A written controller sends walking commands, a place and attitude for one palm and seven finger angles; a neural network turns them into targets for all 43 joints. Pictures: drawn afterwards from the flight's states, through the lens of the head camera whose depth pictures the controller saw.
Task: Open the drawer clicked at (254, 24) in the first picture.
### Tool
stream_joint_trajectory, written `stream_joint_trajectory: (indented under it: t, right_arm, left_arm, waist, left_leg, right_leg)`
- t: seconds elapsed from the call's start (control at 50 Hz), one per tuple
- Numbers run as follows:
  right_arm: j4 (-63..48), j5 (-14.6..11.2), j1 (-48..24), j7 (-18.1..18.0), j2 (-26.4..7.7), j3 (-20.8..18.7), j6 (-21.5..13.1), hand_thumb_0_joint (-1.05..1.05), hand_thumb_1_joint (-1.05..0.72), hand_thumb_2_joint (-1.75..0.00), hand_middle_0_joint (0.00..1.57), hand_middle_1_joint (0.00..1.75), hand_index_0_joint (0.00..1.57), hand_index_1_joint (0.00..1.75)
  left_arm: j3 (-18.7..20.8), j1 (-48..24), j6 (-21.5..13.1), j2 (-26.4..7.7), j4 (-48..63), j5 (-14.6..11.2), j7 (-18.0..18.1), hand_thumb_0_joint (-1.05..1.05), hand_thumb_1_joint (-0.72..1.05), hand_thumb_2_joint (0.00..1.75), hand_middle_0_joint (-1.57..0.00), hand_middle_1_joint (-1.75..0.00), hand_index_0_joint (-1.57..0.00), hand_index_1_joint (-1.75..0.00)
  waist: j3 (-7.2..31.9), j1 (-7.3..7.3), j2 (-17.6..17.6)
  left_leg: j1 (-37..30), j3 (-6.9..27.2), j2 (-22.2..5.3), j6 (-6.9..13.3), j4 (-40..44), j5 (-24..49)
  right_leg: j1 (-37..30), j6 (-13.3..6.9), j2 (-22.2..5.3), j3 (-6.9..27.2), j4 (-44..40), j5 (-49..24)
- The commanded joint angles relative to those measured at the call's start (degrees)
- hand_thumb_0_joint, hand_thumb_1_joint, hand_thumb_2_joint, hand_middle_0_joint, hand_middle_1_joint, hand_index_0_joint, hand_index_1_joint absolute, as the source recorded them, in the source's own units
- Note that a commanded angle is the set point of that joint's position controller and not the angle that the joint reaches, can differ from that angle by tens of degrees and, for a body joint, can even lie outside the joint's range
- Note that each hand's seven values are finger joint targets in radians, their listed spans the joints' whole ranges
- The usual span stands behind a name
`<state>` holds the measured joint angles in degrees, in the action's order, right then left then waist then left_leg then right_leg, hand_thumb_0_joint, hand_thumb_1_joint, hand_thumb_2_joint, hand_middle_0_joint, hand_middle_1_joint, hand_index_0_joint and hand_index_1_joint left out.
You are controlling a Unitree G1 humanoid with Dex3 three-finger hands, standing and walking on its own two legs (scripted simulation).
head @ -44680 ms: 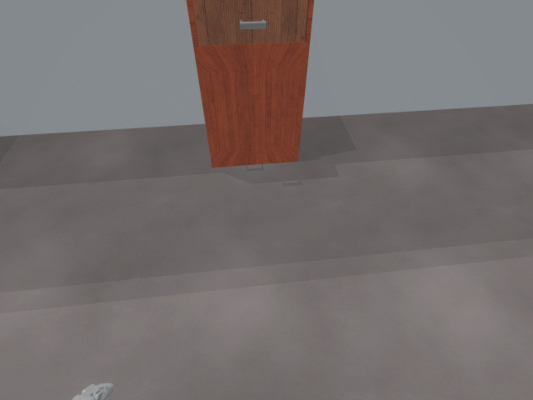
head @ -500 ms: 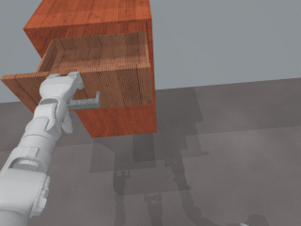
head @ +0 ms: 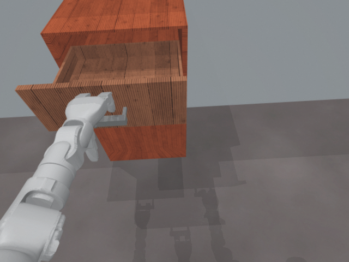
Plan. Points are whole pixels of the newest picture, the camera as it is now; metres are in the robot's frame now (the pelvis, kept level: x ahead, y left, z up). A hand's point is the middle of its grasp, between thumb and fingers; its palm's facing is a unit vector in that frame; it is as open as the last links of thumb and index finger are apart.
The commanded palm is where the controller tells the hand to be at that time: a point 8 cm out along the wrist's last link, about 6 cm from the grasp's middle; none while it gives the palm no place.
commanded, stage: move the hooked fingers above the handle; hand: left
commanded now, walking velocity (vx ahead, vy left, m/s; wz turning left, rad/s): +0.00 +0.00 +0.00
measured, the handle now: (108, 115) +0.50 +0.21 +0.02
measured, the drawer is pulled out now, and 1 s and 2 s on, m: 0.28 0.28 0.27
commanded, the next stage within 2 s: none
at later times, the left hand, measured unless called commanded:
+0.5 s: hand (102, 124) +0.42 +0.19 +0.07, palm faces -0.10 -0.03 -0.99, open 13.8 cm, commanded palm +0.42 +0.22 +0.14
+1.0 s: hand (103, 121) +0.43 +0.19 +0.07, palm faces -0.02 -0.04 -1.00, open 13.8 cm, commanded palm +0.43 +0.23 +0.14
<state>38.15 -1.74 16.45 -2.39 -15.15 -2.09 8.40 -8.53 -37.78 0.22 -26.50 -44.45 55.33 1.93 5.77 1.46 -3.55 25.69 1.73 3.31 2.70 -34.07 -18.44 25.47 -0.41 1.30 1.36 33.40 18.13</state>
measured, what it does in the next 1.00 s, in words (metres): stands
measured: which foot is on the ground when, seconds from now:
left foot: down 0.00-1.00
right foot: down 0.00-1.00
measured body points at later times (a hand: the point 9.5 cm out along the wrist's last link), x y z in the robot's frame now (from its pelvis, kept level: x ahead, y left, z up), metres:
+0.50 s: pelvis +0.00 +0.00 +0.00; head +0.04 -0.02 +0.45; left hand +0.42 +0.19 +0.12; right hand +0.07 -0.27 -0.13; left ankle -0.02 +0.09 -0.73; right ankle -0.02 -0.12 -0.73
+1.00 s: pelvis +0.00 -0.01 +0.00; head +0.05 -0.02 +0.44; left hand +0.42 +0.19 +0.13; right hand +0.08 -0.29 -0.13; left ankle -0.02 +0.09 -0.73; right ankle -0.02 -0.12 -0.73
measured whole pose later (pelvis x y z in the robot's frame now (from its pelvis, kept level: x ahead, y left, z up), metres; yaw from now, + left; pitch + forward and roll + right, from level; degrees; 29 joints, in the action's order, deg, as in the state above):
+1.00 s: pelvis +0.00 -0.01 +0.00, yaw +1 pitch +11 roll -1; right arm 38.8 -1.3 16.6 -4.0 -15.6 -3.1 6.5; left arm -5.2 -36.9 -11.5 -28.1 -40.7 58.0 7.4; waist 5.2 1.7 -2.6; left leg 28.1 2.7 2.6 1.7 -36.3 -19.1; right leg 27.5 -1.4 2.0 0.3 35.2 18.7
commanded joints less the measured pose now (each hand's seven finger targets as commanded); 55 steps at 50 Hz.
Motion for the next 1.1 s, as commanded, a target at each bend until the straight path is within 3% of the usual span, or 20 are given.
stream_joint_trajectory:
  t: [0.0,0.1,0.14,0.2,0.26,0.3,0.32,0.4,0.46,0.52,0.6,0.66,0.72,0.76,0.8,0.84,0.86,0.9,1.0,1.08]
  right_arm:
    - [-5.6,0.9,1.6,-1.6,-7.2,-3.2,-1.8,0.00,-0.90,-0.90,0.20,0.30,0.20,0.30]
    - [-4.4,1.2,0.4,-0.9,-6.4,-2.2,-2.7,0.00,-0.90,-0.90,0.20,0.30,0.20,0.30]
    - [-4.7,1.2,-1.1,-0.4,-6.1,-1.8,-2.8,0.00,-0.90,-0.90,0.20,0.30,0.20,0.30]
    - [-4.1,1.0,-0.5,0.3,-7.3,-2.3,-2.1,0.00,-0.90,-0.90,0.20,0.30,0.20,0.30]
    - [-5.0,-0.1,0.0,0.0,-8.7,-2.3,-1.1,0.00,-0.90,-0.90,0.20,0.30,0.20,0.30]
    - [-6.3,-0.3,0.2,-0.7,-8.7,-2.8,-1.4,0.00,-0.90,-0.90,0.20,0.30,0.20,0.30]
    - [-6.1,-0.1,0.7,-1.1,-8.7,-3.2,-1.8,0.00,-0.90,-0.90,0.20,0.30,0.20,0.30]
    - [-6.3,0.9,1.4,-2.6,-7.5,-3.4,-2.8,0.00,-0.90,-0.90,0.20,0.30,0.20,0.30]
    - [-4.1,0.8,2.9,-2.0,-6.8,-3.4,-3.0,0.00,-0.90,-0.90,0.20,0.30,0.20,0.30]
    - [-3.4,0.9,2.3,-1.1,-6.8,-2.5,-2.9,0.00,-0.90,-0.90,0.20,0.30,0.20,0.30]
    - [-4.0,0.8,-0.7,-0.2,-6.9,-1.8,-2.5,0.00,-0.90,-0.90,0.20,0.30,0.20,0.30]
    - [-4.6,0.4,0.1,0.0,-7.8,-2.1,-1.9,0.00,-0.90,-0.90,0.20,0.30,0.20,0.30]
    - [-6.0,-0.3,0.6,-0.6,-9.0,-2.5,-1.3,0.00,-0.90,-0.90,0.20,0.30,0.20,0.30]
    - [-6.8,-0.4,0.4,-1.5,-9.1,-2.8,-1.6,0.00,-0.90,-0.90,0.20,0.30,0.20,0.30]
    - [-7.2,0.1,0.5,-2.3,-8.5,-3.2,-2.3,0.00,-0.90,-0.90,0.20,0.30,0.20,0.30]
    - [-6.2,0.5,1.4,-3.0,-8.0,-3.5,-2.6,0.00,-0.90,-0.90,0.20,0.30,0.20,0.30]
    - [-6.0,0.7,1.8,-2.9,-7.2,-3.5,-2.9,0.00,-0.90,-0.90,0.20,0.30,0.20,0.30]
    - [-4.5,0.8,2.6,-2.6,-7.1,-3.7,-3.1,0.00,-0.90,-0.90,0.20,0.30,0.20,0.30]
    - [-2.8,0.7,2.2,-1.1,-7.3,-2.7,-3.4,0.00,-0.90,-0.90,0.20,0.30,0.20,0.30]
    - [-3.3,0.7,1.4,-0.2,-7.8,-2.4,-2.6,0.00,-0.90,-0.90,0.20,0.30,0.20,0.30]
  left_arm:
    - [8.8,-32.1,-10.0,-16.1,20.7,1.4,4.8,0.00,-0.50,0.30,-0.30,-1.20,-0.30,-1.20]
    - [20.8,-28.8,-7.1,-26.3,12.6,4.3,16.2,0.00,-0.50,0.30,-0.30,-1.20,-0.30,-1.20]
    - [17.0,-26.5,-2.4,-22.1,9.0,4.9,18.5,0.00,-0.50,0.30,-0.30,-1.20,-0.30,-1.20]
    - [13.7,-20.8,4.5,-19.0,-0.6,4.9,15.9,0.00,-0.50,0.30,-0.30,-1.20,-0.30,-1.20]
    - [9.0,-22.8,6.7,-16.6,-0.6,3.2,10.0,0.00,-0.50,0.30,-0.30,-1.20,-0.30,-1.20]
    - [2.9,-27.2,4.6,-9.9,5.4,1.6,6.0,0.00,-0.50,0.30,-0.30,-1.20,-0.30,-1.20]
    - [2.5,-29.4,2.1,-9.7,9.7,0.9,4.6,0.00,-0.50,0.30,-0.30,-1.20,-0.30,-1.20]
    - [2.8,-31.5,-7.9,-10.7,21.6,-0.2,2.4,0.00,-0.50,0.30,-0.30,-1.20,-0.30,-1.20]
    - [8.3,-31.4,-11.1,-14.8,18.6,1.2,6.6,0.00,-0.50,0.30,-0.30,-1.20,-0.30,-1.20]
    - [17.0,-28.7,-8.4,-22.8,11.3,2.7,12.7,0.00,-0.50,0.30,-0.30,-1.20,-0.30,-1.20]
    - [16.1,-22.9,0.0,-21.7,2.6,4.4,16.5,0.00,-0.50,0.30,-0.30,-1.20,-0.30,-1.20]
    - [12.3,-21.2,4.6,-19.7,-1.5,5.0,13.2,0.00,-0.50,0.30,-0.30,-1.20,-0.30,-1.20]
    - [8.5,-20.3,4.6,-16.3,0.1,2.5,7.5,0.00,-0.50,0.30,-0.30,-1.20,-0.30,-1.20]
    - [7.1,-23.3,1.1,-15.0,5.7,1.0,4.2,0.00,-0.50,0.30,-0.30,-1.20,-0.30,-1.20]
    - [4.2,-28.3,-4.3,-12.2,14.9,-0.3,2.2,0.00,-0.50,0.30,-0.30,-1.20,-0.30,-1.20]
    - [8.1,-30.0,-9.2,-16.7,19.0,0.4,2.8,0.00,-0.50,0.30,-0.30,-1.20,-0.30,-1.20]
    - [6.3,-31.5,-11.1,-14.4,21.3,0.6,3.6,0.00,-0.50,0.30,-0.30,-1.20,-0.30,-1.20]
    - [9.8,-32.3,-13.0,-17.8,20.8,1.6,6.7,0.00,-0.50,0.30,-0.30,-1.20,-0.30,-1.20]
    - [17.3,-28.4,-6.7,-23.5,7.2,3.1,15.5,0.00,-0.50,0.30,-0.30,-1.20,-0.30,-1.20]
    - [13.2,-25.0,1.8,-20.9,-1.0,4.3,14.7,0.00,-0.50,0.30,-0.30,-1.20,-0.30,-1.20]
  waist:
    - [20.1,0.97,-1.6]
    - [19.2,-2.67,-1.3]
    - [20.3,-2.68,-1.0]
    - [23.4,-2.11,2.6]
    - [20.7,0.25,7.0]
    - [20.7,3.11,7.4]
    - [21.8,3.30,6.3]
    - [21.5,3.70,2.2]
    - [19.2,1.79,-2.5]
    - [17.0,-0.87,-1.6]
    - [17.9,-2.85,1.7]
    - [21.7,-2.00,4.1]
    - [21.7,0.52,8.6]
    - [20.5,1.96,10.2]
    - [20.6,3.51,8.3]
    - [20.8,2.85,2.3]
    - [21.4,2.99,-0.6]
    - [20.6,2.51,-3.7]
    - [17.4,0.21,-0.1]
    - [22.4,-0.79,2.0]
  left_leg:
    - [-14.8,0.4,-1.9,-0.7,0.2,27.6]
    - [-5.7,-0.7,-1.0,-2.0,0.7,23.6]
    - [-4.7,-2.1,-0.9,-2.0,1.0,22.5]
    - [-4.7,-3.3,-1.6,-1.9,1.3,24.2]
    - [-5.2,-3.7,-2.0,-0.8,2.3,21.1]
    - [-8.5,-2.6,-2.1,0.1,2.0,21.0]
    - [-10.9,-2.2,-2.1,0.5,1.7,21.4]
    - [-15.1,-0.5,-1.6,0.7,0.3,24.8]
    - [-14.8,0.5,-1.8,-0.8,-0.3,26.8]
    - [-7.1,-0.5,-1.1,-1.5,0.9,22.9]
    - [-1.4,-3.2,-0.8,-1.6,2.0,19.8]
    - [-2.3,-4.3,-1.4,-1.2,2.1,20.8]
    - [-3.9,-4.5,-1.6,0.1,2.0,20.4]
    - [-5.0,-3.7,-1.4,0.9,2.1,18.9]
    - [-8.2,-2.9,-1.1,1.4,1.5,19.6]
    - [-10.8,-2.2,-0.8,1.2,0.6,21.1]
    - [-12.3,-1.8,-0.6,1.0,0.0,23.1]
    - [-12.9,-1.1,-1.0,0.2,-1.0,25.0]
    - [-4.0,-1.6,-0.7,-1.0,0.2,19.2]
    - [-3.0,-3.6,-1.1,-1.1,0.4,21.7]
  right_leg:
    - [-3.8,-2.5,0.7,-1.9,-1.2,-17.7]
    - [-6.1,-3.3,1.4,-2.7,0.9,-16.0]
    - [-7.5,-3.0,1.1,-2.8,1.0,-17.0]
    - [-10.6,-2.5,1.0,-2.5,0.5,-20.5]
    - [-10.5,-1.5,0.4,-2.1,-1.5,-20.3]
    - [-9.0,-1.2,0.3,-1.8,-2.8,-20.0]
    - [-8.5,-1.1,0.3,-1.4,-3.3,-19.9]
    - [-6.0,-1.4,0.5,-0.9,-3.0,-19.6]
    - [-1.7,-2.4,1.0,-2.0,-1.4,-16.9]
    - [-4.5,-3.0,1.2,-2.5,-0.3,-16.0]
    - [-9.5,-2.7,0.7,-2.1,-0.2,-17.4]
    - [-12.6,-2.1,0.4,-1.5,-0.5,-21.2]
    - [-14.1,-1.0,-0.1,-0.9,-2.1,-24.4]
    - [-14.0,-0.5,-0.3,-0.4,-3.1,-24.9]
    - [-12.6,-0.5,-0.4,0.1,-3.8,-25.1]
    - [-9.5,-1.1,0.1,0.1,-2.9,-23.4]
    - [-7.7,-1.3,0.2,-0.1,-2.4,-23.0]
    - [-4.0,-2.0,0.7,-0.8,-1.5,-20.2]
    - [-4.0,-2.5,1.1,-2.2,-0.1,-15.4]
    - [-9.5,-2.0,0.6,-2.0,0.4,-21.2]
